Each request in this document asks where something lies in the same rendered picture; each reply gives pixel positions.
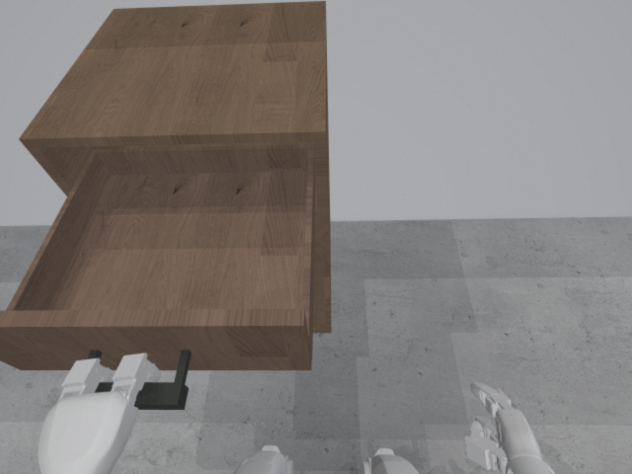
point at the handle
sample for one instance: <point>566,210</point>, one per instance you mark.
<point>158,395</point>

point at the drawer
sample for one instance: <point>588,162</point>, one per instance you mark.
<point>158,250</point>

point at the robot left hand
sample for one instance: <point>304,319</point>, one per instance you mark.
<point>85,432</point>

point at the robot left thigh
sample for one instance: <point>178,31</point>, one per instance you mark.
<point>265,462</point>

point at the robot right hand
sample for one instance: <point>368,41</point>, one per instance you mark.
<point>493,445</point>

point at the robot thigh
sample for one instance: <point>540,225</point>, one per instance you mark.
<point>387,464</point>
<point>265,462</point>

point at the robot right thigh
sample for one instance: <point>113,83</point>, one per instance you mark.
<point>387,464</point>

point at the cabinet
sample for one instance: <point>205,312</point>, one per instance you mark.
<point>198,76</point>

